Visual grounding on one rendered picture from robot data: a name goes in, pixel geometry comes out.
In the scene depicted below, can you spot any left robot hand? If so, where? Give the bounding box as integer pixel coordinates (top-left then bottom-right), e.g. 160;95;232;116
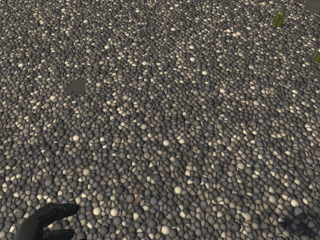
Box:
14;202;87;240

